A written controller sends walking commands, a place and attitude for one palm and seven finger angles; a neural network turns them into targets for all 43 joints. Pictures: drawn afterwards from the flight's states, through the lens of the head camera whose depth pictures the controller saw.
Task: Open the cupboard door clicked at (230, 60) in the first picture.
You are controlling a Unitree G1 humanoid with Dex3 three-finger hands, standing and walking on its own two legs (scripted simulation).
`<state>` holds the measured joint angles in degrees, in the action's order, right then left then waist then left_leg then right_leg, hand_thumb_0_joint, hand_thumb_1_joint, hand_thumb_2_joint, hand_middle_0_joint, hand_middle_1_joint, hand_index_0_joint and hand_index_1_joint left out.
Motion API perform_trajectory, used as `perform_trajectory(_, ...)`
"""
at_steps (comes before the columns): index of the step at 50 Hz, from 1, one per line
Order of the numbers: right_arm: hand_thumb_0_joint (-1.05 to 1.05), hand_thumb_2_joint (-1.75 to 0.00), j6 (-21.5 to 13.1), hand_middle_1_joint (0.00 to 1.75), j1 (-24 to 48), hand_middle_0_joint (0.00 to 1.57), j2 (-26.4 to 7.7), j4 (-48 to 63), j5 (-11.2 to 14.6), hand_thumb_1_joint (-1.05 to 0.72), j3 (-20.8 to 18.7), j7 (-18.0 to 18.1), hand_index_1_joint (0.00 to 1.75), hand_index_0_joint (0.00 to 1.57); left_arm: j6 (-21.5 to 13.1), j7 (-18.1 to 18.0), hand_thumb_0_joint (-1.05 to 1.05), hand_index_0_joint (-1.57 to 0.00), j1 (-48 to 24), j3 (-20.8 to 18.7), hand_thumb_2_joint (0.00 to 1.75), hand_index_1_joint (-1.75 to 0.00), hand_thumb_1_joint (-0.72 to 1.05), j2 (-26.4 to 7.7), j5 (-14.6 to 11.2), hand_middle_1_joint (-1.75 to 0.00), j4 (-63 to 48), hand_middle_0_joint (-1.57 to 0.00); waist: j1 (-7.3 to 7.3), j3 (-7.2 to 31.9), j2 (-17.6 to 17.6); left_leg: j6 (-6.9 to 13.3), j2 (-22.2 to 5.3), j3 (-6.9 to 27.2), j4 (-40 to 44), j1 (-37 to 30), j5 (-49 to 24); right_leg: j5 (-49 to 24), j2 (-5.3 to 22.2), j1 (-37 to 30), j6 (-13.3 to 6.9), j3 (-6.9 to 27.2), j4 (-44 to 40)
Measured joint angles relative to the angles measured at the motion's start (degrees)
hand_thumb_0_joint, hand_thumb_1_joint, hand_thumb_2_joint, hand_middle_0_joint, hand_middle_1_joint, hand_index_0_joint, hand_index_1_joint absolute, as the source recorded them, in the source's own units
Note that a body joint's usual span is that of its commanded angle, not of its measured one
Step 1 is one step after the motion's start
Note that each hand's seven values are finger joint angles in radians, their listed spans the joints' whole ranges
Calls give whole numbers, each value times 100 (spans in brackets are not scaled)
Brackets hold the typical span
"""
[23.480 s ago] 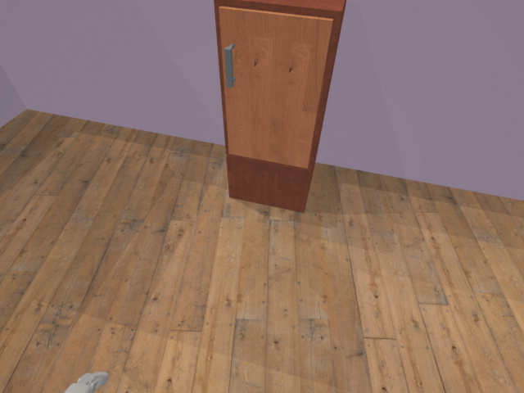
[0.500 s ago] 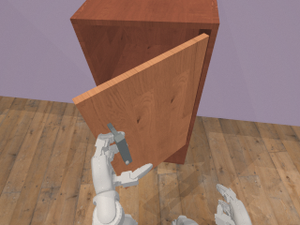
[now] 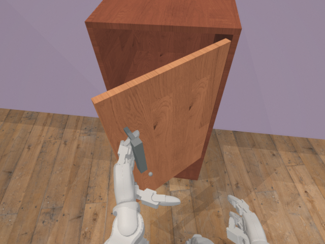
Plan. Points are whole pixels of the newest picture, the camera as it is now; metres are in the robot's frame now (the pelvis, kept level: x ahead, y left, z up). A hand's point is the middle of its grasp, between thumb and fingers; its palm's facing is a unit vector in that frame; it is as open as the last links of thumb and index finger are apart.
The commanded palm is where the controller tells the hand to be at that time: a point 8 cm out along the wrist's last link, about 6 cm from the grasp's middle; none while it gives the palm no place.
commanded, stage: slide the hand sideways off the handle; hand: left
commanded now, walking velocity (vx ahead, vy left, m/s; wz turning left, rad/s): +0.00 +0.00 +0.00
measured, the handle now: (135, 150) +0.33 +0.08 +0.05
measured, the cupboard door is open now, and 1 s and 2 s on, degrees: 44 48 48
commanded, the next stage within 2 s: draw the hand back to the body in 1.18 s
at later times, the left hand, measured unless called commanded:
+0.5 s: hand (141, 193) +0.23 +0.06 +0.06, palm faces -0.19 -0.98 +0.00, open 16.3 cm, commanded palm +0.21 +0.12 +0.05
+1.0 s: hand (120, 208) +0.20 +0.10 +0.05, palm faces -0.14 -0.99 -0.01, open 16.0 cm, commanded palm +0.17 +0.16 +0.05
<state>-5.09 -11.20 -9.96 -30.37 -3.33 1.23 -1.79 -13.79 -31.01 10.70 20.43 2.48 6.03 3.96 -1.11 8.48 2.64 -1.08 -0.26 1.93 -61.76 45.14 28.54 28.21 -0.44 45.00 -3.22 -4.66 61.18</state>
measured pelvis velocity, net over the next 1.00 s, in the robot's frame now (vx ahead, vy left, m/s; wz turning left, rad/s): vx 0.01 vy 0.01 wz -0.02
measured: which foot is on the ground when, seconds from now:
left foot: down 0.00-1.00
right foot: down 0.00-1.00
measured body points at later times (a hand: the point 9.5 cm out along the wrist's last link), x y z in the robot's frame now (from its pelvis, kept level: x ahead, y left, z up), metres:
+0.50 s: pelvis +0.00 +0.02 -0.01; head +0.05 +0.01 +0.44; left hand +0.23 +0.11 +0.06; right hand +0.18 -0.20 -0.09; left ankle +0.02 +0.13 -0.66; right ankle +0.02 -0.09 -0.66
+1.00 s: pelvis +0.01 +0.01 -0.02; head +0.07 +0.00 +0.43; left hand +0.20 +0.15 +0.06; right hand +0.20 -0.21 -0.09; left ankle +0.02 +0.13 -0.66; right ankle +0.02 -0.09 -0.66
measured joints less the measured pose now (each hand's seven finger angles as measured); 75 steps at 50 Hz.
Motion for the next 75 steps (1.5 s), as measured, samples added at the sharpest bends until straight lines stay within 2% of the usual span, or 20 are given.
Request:
perform_trajectory(1, 2, -90, -8, 30, 6, 20, -6, 3, 12, -90, 18, -15, 30, 20, 10, 105, -1, -23, 12, -32, 30, -46, -50, 0, 12, -45, -26, -23, -8, -16, -10, 8, 10, -3, 3, -5, -6, -2, 10, -4, 5, 3, 4)
perform_trajectory(2, 2, -90, -12, 30, -19, 20, -24, 43, 29, -90, 28, -29, 30, 20, -11, 396, -1, -21, 58, -89, 30, -44, -50, -30, -8, -43, -90, -23, -4, -32, -21, 19, 27, -2, 1, 2, -15, -2, 27, 3, 9, 1, 16)
perform_trajectory(7, 2, -90, -27, 30, -204, 20, -194, 256, 146, -90, 17, 27, 30, 20, -263, 2322, -1, -10, 273, -205, 30, -37, -50, -607, -349, -35, -398, -19, 74, -105, 14, 69, 92, -8, -64, 39, -21, 16, 93, 28, 52, 7, 93)
perform_trajectory(9, 2, -90, -47, 30, -230, 20, -264, 339, 212, -90, 11, 69, 30, 20, -314, 2759, -1, -8, 370, -188, 30, -35, -50, -708, -578, -33, -526, -17, 59, -159, 73, 92, 96, -23, -106, 39, -3, 18, 97, 22, 78, 21, 112)
perform_trajectory(11, 2, -90, -62, 30, -247, 20, -302, 423, 261, -90, 3, 111, 30, 20, -296, 2932, -1, -9, 471, -175, 30, -33, -50, -652, -764, -32, -641, -15, 35, -202, 101, 118, 95, -59, -130, 42, 11, 14, 97, 31, 107, 58, 124)
perform_trajectory(14, 2, -90, -59, 30, -286, 20, -303, 532, 282, -90, -9, 135, 30, 20, -250, 2841, -1, -11, 616, -171, 29, -32, -51, -454, -817, -30, -787, -14, 12, -206, 64, 150, 93, -128, -155, 83, 30, 13, 96, 99, 141, 127, 160)
perform_trajectory(17, 2, -90, -26, 30, -336, 20, -268, 622, 256, -90, -18, 112, 30, 20, -228, 2626, -1, -12, 690, -178, 29, -31, -51, -356, -623, -30, -913, -14, 2, -156, -22, 169, 97, -172, -231, 183, 71, 48, 101, 219, 159, 170, 251)
perform_trajectory(20, 2, -90, 53, 30, -364, 20, -227, 686, 240, -90, -16, 70, 30, 20, -229, 2559, -1, -15, 768, -202, 30, -31, -51, -428, -408, -30, -1042, -14, -2, -106, -86, 177, 89, -193, -335, 271, 138, 105, 94, 315, 165, 190, 353)
perform_trajectory(23, 2, -90, 134, 30, -375, 20, -203, 744, 252, -90, -5, 52, 30, 20, -185, 2611, -1, -16, 913, -222, 30, -31, -50, -538, -385, -30, -1208, -16, -5, -97, -83, 186, 77, -194, -402, 287, 202, 151, 82, 322, 171, 192, 396)
perform_trajectory(30, 2, -90, 218, 30, -400, 20, -185, 878, 292, -90, 63, 96, 30, 20, -108, 2857, -1, -20, 1458, -327, 30, -32, -50, -704, -599, -31, -1602, -17, 24, -84, -25, 207, 62, -204, -362, 189, 262, 184, 63, 217, 199, 205, 323)
perform_trajectory(43, 2, -90, 215, 30, -336, 20, -185, 994, 311, -90, -17, 126, 30, 20, -348, 3257, -1, -23, 2140, -655, 30, -33, -50, -934, -751, -32, -2085, -20, 73, -26, -76, 165, 28, -155, -583, 399, 418, 337, 30, 416, 160, 158, 528)
perform_trajectory(53, 2, -90, 204, 30, -352, 20, -210, 1003, 365, -90, -86, 226, 30, 20, -467, 3541, -1, -22, 2622, -1125, 30, -33, -50, -1041, -1089, -31, -2270, -18, 124, 19, -32, 109, 1, -94, -667, 458, 445, 376, 3, 465, 108, 98, 610)
perform_trajectory(59, 2, -90, 178, 30, -340, 20, -245, 938, 403, -90, -140, 296, 30, 20, -566, 3866, -1, -18, 2820, -1510, 30, -31, -50, -1160, -1349, -30, -2338, -16, 177, 57, -16, 80, -6, -37, -773, 547, 450, 388, -3, 530, 82, 42, 697)
perform_trajectory(65, 2, -90, 59, 30, -309, 20, -320, 953, 426, -90, -137, 365, 30, 20, -616, 4176, -1, -16, 2785, -1463, 30, -30, -50, -1212, -1523, -30, -2377, -15, 177, 60, 37, 86, -1, 8, -910, 682, 436, 368, 3, 630, 84, -4, 791)
perform_trajectory(70, 2, -90, 99, 30, -326, 20, -275, 973, 469, -90, -133, 426, 30, 20, -362, 4130, -1, -15, 2547, -1607, 30, -30, -50, -1408, -1519, -30, -2500, -16, 196, 18, 22, 93, -31, -18, -930, 634, 421, 326, -27, 592, 85, 21, 792)
perform_trajectory(75, 2, -90, 161, 30, -472, 20, -217, 927, 571, -90, -72, 486, 30, 20, -41, 4011, -1, -15, 2648, -1994, 30, -30, -50, -1526, -1734, -30, -2798, -16, 165, 47, 90, 117, -42, -29, -589, 196, 315, 194, -47, 139, 121, 40, 412)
